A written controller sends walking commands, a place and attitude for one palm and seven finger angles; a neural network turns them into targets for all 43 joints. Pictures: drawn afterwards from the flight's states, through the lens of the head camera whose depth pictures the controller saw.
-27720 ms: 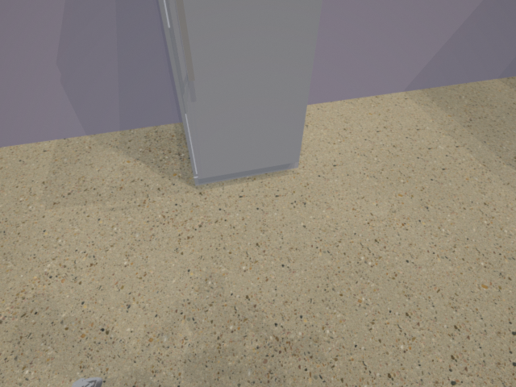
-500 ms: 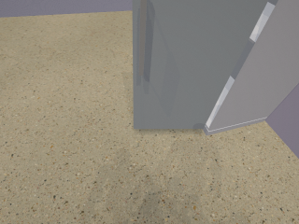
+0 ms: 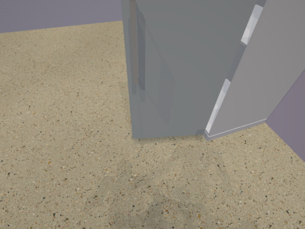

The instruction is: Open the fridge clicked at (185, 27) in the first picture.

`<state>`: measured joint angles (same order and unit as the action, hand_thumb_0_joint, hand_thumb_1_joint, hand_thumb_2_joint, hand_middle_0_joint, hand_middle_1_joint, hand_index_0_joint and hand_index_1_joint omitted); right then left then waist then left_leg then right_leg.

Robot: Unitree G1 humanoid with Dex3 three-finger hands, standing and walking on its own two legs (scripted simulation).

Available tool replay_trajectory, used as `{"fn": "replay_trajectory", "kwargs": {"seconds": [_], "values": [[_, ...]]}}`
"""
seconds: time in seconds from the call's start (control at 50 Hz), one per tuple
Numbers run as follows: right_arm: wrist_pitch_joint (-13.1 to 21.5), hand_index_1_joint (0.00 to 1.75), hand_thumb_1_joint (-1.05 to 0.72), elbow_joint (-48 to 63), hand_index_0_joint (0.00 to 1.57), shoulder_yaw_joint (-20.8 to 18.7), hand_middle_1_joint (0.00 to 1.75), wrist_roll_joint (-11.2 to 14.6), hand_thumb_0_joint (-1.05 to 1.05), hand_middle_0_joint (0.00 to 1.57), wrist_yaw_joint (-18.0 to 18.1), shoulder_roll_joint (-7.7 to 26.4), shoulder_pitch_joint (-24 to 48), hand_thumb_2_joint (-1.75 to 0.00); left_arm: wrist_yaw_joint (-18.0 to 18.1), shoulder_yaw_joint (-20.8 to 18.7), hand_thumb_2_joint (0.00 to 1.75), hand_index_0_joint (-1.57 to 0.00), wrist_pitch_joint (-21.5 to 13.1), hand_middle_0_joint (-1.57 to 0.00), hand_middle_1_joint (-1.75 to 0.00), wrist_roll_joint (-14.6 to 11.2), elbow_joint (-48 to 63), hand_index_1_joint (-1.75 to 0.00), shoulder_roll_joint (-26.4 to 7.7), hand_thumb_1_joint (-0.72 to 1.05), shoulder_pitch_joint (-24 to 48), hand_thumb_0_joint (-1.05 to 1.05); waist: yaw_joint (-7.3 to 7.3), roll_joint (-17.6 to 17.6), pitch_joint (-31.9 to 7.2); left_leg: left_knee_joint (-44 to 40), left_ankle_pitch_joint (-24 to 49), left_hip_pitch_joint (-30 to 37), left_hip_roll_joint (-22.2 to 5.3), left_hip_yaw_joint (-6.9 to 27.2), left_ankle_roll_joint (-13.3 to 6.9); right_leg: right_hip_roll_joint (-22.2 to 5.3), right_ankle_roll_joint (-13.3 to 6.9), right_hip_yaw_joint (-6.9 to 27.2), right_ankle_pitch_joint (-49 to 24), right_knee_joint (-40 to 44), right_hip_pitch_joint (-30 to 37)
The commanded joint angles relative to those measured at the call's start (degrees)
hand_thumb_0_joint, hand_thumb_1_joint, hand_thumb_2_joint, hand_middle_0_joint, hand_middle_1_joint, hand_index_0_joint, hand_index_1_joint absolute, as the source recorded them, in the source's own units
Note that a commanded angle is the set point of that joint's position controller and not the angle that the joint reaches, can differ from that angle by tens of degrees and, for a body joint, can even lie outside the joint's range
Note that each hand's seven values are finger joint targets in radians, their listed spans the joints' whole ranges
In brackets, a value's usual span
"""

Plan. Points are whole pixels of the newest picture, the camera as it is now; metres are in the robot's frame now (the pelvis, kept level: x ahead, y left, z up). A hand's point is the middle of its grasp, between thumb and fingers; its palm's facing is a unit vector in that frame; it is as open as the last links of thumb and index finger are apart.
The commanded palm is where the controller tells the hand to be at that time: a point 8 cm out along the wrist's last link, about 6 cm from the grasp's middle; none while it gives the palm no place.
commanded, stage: let the arm hang, fingers relaxed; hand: left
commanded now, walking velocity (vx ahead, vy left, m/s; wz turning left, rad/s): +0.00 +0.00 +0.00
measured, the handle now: (134, 45) +0.82 +0.12 +0.08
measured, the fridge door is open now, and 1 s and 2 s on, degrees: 76 76 76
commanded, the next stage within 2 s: look to check the result in 0.06 s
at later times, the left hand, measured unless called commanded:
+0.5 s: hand out of the picture +0.10 +0.23 -0.16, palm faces -0.05 -0.94 -0.33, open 7.3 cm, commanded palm none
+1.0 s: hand out of the picture +0.11 +0.21 -0.16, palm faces -0.05 -0.94 -0.33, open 7.3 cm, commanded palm none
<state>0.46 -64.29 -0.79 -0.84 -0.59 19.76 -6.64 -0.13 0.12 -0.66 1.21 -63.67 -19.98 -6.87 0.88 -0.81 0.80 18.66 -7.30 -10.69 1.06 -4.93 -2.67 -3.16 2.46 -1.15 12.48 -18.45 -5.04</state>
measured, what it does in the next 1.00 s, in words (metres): stands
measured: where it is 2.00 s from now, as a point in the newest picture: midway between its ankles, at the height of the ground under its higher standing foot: outside the picture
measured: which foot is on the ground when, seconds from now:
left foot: down 0.00-1.00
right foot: down 0.00-1.00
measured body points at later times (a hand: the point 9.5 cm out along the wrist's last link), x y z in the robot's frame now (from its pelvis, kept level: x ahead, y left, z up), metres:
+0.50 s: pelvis +0.03 -0.02 +0.00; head +0.04 -0.02 +0.45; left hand +0.10 +0.28 -0.14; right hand +0.10 -0.31 -0.13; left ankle +0.03 +0.09 -0.75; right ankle -0.03 -0.15 -0.75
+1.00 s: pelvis +0.03 -0.03 +0.00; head +0.05 -0.03 +0.45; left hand +0.11 +0.26 -0.14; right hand +0.11 -0.33 -0.13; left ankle +0.03 +0.09 -0.75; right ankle -0.03 -0.15 -0.75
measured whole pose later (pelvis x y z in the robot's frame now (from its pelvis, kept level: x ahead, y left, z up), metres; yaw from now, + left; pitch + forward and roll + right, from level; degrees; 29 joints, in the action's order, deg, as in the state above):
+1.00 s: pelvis +0.03 -0.03 +0.00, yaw -1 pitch -1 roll +0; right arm 0.1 -64.8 -0.1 -0.7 0.0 19.1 -5.0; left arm 0.4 0.0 -0.9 0.9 -64.3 -19.3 -6.6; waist 0.7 -0.9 2.1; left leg 17.6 -9.5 -7.5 -1.3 -4.5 0.1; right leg -0.7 0.1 -1.3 13.5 -15.0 -0.9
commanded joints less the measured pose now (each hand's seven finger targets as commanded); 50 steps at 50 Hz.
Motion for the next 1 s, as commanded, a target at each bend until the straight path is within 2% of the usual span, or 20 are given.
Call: {"fn": "replay_trajectory", "kwargs": {"seconds": [0.0, 0.14, 0.16, 0.24, 0.38, 0.44, 0.5, 0.56, 0.72, 0.78, 0.98], "values": [[1.4, 0.3, -0.9, 3.2, 0.2, -2.1, 0.3, -0.1, 0.0, 0.2, 0.9, 11.2, 2.9, -0.9, 0.6, -1.9, 0.9, -0.2, -1.1, -0.2, -0.3, -0.1, 2.6, -0.3, -11.1, 0.9, 1.2, 0.0, -0.52, 1.1, -2.3, -3.4, 4.3, 4.5, -8.7, 9.1, 1.0, -4.9, -3.8, 4.5, -4.6, 3.9, -2.7], [1.4, 0.3, -0.9, 3.0, 0.2, -1.9, 0.3, 0.0, 0.0, 0.2, 1.1, 11.3, 3.5, -0.9, 0.8, -2.0, 0.9, -0.2, -1.4, -0.2, -0.3, -0.3, 2.6, -0.3, -11.0, 0.9, 2.0, 0.0, -0.34, 1.2, -4.1, -2.0, 10.0, 6.5, -8.9, 8.5, 1.2, -5.2, -3.8, 4.5, -10.0, 4.0, -0.9], [1.4, 0.3, -0.9, 3.2, 0.2, -2.0, 0.3, 0.1, 0.0, 0.2, 1.1, 11.4, 3.5, -0.9, 0.8, -2.1, 0.9, -0.2, -1.4, -0.2, -0.3, -0.2, 2.8, -0.3, -11.0, 0.9, 1.7, 0.0, -0.4, 0.4, -4.2, -1.7, 10.5, 6.9, -9.0, 8.6, 1.2, -5.1, -3.9, 4.5, -10.5, 4.1, -1.1], [1.3, 0.3, -0.9, 2.9, 0.2, -1.9, 0.3, 0.0, 0.0, 0.2, 1.2, 11.2, 3.7, -0.9, 0.9, -2.1, 0.9, -0.2, -1.3, -0.2, -0.3, -0.3, 2.6, -0.3, -10.7, 0.9, 1.9, 0.0, -0.33, 1.5, -4.1, -1.9, 10.0, 7.2, -9.1, 8.2, 1.3, -5.1, -3.9, 4.7, -10.2, 4.4, -0.7], [1.1, 0.3, -0.9, 3.0, 0.2, -2.0, 0.3, 0.1, 0.0, 0.2, 1.4, 11.1, 3.5, -0.9, 1.1, -2.2, 0.9, -0.2, -1.4, -0.2, -0.3, -0.3, 2.4, -0.3, -10.6, 0.9, 1.8, 0.0, -0.15, 0.2, -5.1, -0.9, 13.2, 8.7, -9.3, 7.8, 1.3, -5.2, -4.0, 4.4, -14.6, 4.0, 0.1], [1.1, 0.3, -0.9, 2.9, 0.2, -2.0, 0.3, 0.1, 0.0, 0.2, 1.4, 10.9, 3.4, -0.9, 1.2, -2.2, 0.9, -0.2, -1.4, -0.2, -0.3, -0.3, 2.4, -0.3, -10.6, 0.9, 1.7, 0.0, -0.18, 0.2, -5.3, -0.9, 13.7, 8.8, -9.3, 7.7, 1.4, -5.2, -4.0, 4.3, -15.4, 4.0, 0.7], [0.9, 0.3, -0.9, 2.9, 0.2, -2.0, 0.3, 0.0, 0.0, 0.2, 1.4, 10.8, 3.8, -0.9, 1.2, -2.2, 0.9, -0.2, -1.3, -0.2, -0.3, -0.3, 2.4, -0.3, -10.5, 0.9, 1.6, 0.0, -0.24, 0.2, -3.5, -1.3, 12.0, 8.2, -9.2, 7.6, 1.5, -5.2, -4.0, 4.4, -14.6, 4.4, -0.1], [0.9, 0.3, -0.9, 3.0, 0.2, -2.0, 0.3, 0.1, 0.0, 0.2, 1.4, 11.0, 3.8, -0.9, 1.2, -2.3, 0.9, -0.2, -1.5, -0.2, -0.3, -0.3, 2.5, -0.3, -10.8, 0.9, 1.4, 0.0, -0.3, 0.2, -4.4, -1.0, 12.6, 8.7, -9.2, 7.4, 1.5, -5.2, -4.1, 4.7, -15.6, 4.4, 0.5], [0.9, 0.3, -0.9, 2.9, 0.2, -1.9, 0.3, 0.0, 0.0, 0.2, 1.5, 10.8, 3.9, -0.9, 1.2, -2.2, 0.9, -0.2, -1.5, -0.2, -0.3, -0.4, 2.4, -0.3, -10.8, 0.9, 1.5, 0.0, -0.28, 0.3, -4.5, -1.1, 12.9, 8.8, -9.3, 7.1, 1.7, -5.3, -4.2, 4.6, -17.0, 4.4, 1.1], [0.8, 0.3, -0.9, 2.9, 0.2, -1.9, 0.3, 0.1, 0.0, 0.2, 1.5, 10.7, 4.0, -0.9, 1.3, -2.3, 0.9, -0.2, -1.4, -0.2, -0.3, -0.3, 2.5, -0.3, -10.8, 0.9, 1.5, 0.0, -0.28, 0.1, -3.4, -1.2, 12.2, 8.7, -9.2, 7.0, 1.7, -5.3, -4.1, 4.6, -16.6, 4.7, 0.6], [0.8, 0.3, -0.9, 2.8, 0.2, -1.7, 0.3, 0.1, 0.0, 0.2, 1.7, 10.7, 3.4, -0.9, 1.3, -2.3, 0.9, -0.2, -1.4, -0.2, -0.3, -0.4, 2.6, -0.3, -10.8, 0.9, 1.5, 0.0, -0.21, 0.2, -4.1, -1.2, 13.2, 9.1, -9.5, 6.7, 1.8, -5.2, -4.2, 4.5, -17.9, 4.7, 1.5]]}}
